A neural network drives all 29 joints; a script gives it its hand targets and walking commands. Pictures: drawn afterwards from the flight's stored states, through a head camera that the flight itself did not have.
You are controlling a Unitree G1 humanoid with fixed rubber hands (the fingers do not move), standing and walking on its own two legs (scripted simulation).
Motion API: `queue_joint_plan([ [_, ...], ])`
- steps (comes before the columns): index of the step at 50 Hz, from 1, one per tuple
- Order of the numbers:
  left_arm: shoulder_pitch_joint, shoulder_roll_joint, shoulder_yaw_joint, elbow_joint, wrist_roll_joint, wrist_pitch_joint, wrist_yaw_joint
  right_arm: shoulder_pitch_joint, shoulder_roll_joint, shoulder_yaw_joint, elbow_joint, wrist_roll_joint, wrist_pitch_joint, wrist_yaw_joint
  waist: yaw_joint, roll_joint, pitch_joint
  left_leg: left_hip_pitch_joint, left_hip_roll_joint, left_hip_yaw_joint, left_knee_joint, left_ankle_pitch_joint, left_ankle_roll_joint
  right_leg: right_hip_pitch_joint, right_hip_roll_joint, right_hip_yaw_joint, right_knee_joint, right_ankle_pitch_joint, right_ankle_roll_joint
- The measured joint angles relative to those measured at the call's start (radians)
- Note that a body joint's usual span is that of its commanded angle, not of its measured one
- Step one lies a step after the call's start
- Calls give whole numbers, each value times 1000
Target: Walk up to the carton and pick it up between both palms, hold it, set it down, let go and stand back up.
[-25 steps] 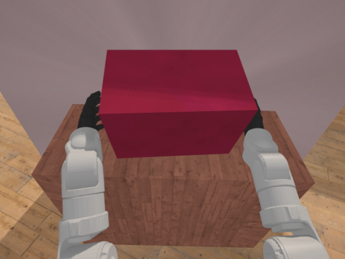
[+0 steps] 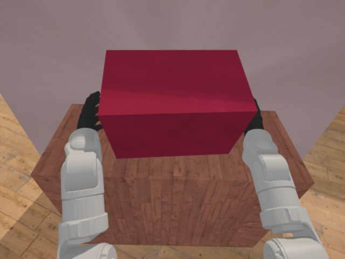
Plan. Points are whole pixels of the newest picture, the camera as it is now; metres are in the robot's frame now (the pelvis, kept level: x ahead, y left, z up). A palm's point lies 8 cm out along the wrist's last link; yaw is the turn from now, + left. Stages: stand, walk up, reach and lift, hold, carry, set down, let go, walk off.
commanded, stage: hold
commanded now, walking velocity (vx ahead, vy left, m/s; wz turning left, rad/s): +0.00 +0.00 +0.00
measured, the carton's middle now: (173, 107) +0.39 +0.00 +0.19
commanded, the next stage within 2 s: none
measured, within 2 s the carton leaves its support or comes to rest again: neither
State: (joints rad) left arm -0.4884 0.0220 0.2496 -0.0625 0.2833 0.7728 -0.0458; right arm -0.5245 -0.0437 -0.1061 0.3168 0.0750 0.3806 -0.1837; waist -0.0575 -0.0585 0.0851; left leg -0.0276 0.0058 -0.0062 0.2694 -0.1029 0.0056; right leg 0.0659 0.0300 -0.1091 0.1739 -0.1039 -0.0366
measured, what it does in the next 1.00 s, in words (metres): stands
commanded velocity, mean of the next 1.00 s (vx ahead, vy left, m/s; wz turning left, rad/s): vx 0.00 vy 0.00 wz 0.00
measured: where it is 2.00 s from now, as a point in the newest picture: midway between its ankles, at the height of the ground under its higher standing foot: outside the picture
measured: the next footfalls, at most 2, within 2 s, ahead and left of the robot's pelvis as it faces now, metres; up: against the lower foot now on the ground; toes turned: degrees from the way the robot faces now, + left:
none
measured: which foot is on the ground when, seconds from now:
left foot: down 0.00-1.00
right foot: down 0.00-1.00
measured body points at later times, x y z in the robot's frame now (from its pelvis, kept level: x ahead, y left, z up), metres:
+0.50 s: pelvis +0.00 +0.00 +0.00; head -0.03 +0.03 +0.45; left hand +0.36 +0.18 +0.17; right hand +0.36 -0.17 +0.16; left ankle +0.04 +0.11 -0.75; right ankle +0.01 -0.09 -0.75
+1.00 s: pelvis +0.00 -0.01 +0.00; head -0.03 +0.02 +0.45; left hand +0.35 +0.18 +0.16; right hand +0.36 -0.18 +0.16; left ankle +0.04 +0.11 -0.75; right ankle +0.01 -0.09 -0.75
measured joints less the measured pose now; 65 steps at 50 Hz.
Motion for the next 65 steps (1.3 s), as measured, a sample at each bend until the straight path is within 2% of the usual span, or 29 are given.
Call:
queue_joint_plan([
  [11,-17,0,9,34,9,9,-11,-15,0,-9,38,-4,6,8,2,-2,2,3,-1,-1,4,-1,0,3,-1,-1,6,-2,0],
  [20,-2,-2,-4,2,3,-3,3,-5,2,-8,10,-4,-6,3,0,3,-2,-5,-1,-1,2,2,1,-2,0,-1,-2,4,1],
  [25,-25,-5,7,36,7,2,-5,-24,-2,-21,43,-13,0,15,2,4,-1,-2,-1,0,5,0,2,-1,-1,-1,5,0,1],
  [31,65,-20,-8,-74,3,1,-8,38,-9,19,-39,10,-4,4,-8,-3,-3,20,1,6,-7,1,-2,19,1,6,-10,4,-2],
  [40,64,-26,-13,-53,-4,11,15,27,-4,0,15,-4,-19,26,7,-13,9,30,8,21,-13,5,-6,7,5,21,19,-4,-7],
  [52,39,-13,13,-34,0,-4,0,16,15,8,17,-8,-34,3,2,-14,11,28,9,11,-16,7,-9,10,8,11,13,-4,-11],
  [65,77,-9,-5,-62,-7,-2,-2,51,7,31,-19,15,-26,-11,0,-17,5,36,7,6,-9,-3,-9,25,6,6,8,-10,-9],
])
